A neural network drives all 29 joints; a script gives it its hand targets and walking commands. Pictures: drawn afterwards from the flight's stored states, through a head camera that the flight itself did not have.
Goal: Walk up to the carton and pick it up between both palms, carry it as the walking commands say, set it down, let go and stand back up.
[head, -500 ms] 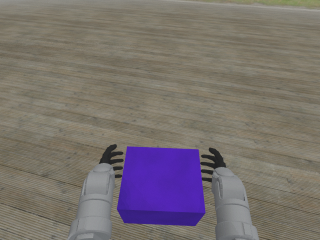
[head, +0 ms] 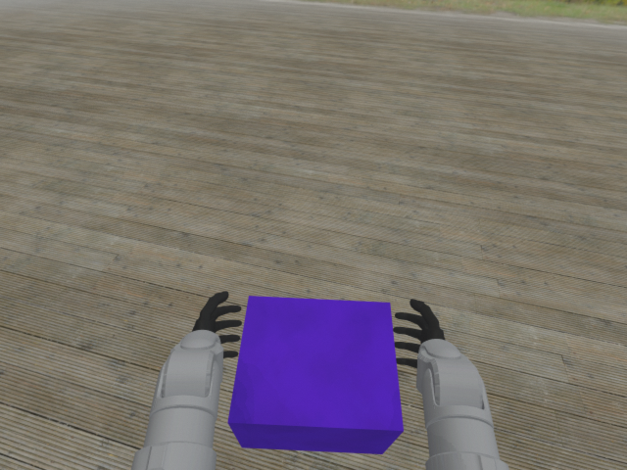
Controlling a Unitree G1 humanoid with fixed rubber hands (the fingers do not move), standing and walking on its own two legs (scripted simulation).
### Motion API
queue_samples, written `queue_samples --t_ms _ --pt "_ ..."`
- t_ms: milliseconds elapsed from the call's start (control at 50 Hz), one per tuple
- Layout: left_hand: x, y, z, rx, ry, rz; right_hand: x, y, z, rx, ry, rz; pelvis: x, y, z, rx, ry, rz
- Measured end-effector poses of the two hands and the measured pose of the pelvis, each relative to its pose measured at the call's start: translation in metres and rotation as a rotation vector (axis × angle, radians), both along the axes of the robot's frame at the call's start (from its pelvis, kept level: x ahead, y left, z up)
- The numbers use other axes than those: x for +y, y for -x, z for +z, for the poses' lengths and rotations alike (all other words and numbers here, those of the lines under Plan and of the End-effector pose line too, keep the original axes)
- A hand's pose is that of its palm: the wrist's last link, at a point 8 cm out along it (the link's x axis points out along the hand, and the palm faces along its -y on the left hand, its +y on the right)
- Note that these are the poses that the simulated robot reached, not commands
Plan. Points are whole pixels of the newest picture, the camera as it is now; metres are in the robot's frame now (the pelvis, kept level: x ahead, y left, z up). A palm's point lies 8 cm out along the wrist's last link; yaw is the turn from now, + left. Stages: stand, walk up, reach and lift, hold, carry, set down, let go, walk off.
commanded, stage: reach and lift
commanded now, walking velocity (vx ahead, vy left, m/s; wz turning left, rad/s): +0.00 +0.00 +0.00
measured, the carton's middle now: (315, 375) +0.30 +0.00 -0.05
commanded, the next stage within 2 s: hold in 0.22 s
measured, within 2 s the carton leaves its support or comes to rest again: neither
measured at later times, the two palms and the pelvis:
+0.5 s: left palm (202, 349) +0.28 +0.15 +0.05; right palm (432, 358) +0.27 -0.15 +0.05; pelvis -0.01 +0.00 +0.00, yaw +0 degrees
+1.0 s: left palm (202, 349) +0.28 +0.15 +0.05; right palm (431, 358) +0.28 -0.15 +0.05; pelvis +0.00 +0.00 +0.00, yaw +0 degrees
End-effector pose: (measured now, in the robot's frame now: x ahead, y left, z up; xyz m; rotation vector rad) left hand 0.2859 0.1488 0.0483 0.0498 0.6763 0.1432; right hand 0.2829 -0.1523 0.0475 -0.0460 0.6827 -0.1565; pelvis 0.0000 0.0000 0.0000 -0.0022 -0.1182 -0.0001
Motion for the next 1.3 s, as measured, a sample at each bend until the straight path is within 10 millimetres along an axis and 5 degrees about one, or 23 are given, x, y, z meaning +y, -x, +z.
queue_samples --t_ms 1180,1300 --pt "0.003 0.010 -0.002 0.001 -0.005 -0.003 0.002 0.009 -0.003 0.004 0.002 0.021 0.001 0.004 0.000 0.000 -0.001 0.000" --pt "0.001 0.007 -0.002 -0.034 -0.020 0.009 0.005 0.005 -0.004 -0.030 0.028 -0.029 0.003 0.013 -0.011 0.093 0.004 0.003"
